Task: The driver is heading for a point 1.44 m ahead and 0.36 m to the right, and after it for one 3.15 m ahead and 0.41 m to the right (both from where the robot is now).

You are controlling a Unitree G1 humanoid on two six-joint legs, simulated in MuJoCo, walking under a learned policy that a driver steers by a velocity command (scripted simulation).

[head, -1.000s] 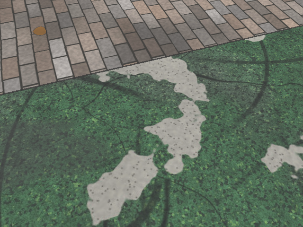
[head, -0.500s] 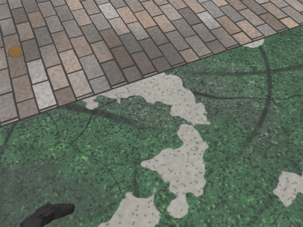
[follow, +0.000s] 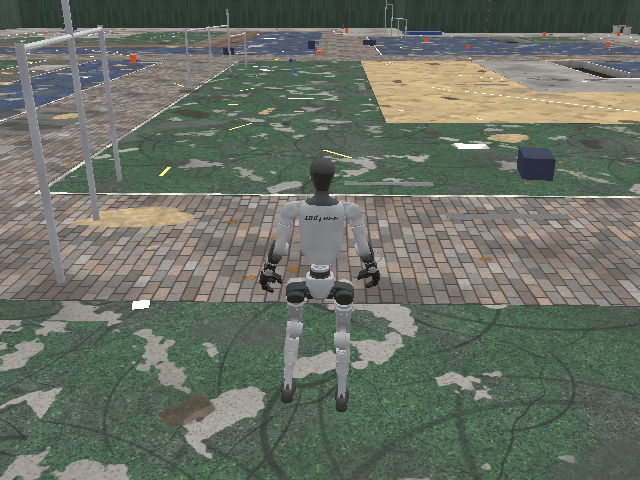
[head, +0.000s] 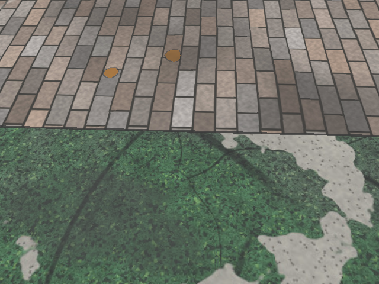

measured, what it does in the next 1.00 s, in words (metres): walks ahead, turning right: left foot, then right foot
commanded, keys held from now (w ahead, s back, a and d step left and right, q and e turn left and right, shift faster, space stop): e+shift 0.52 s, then w+e+shift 0.04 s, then w+shift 0.02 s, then w+q+shift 0.42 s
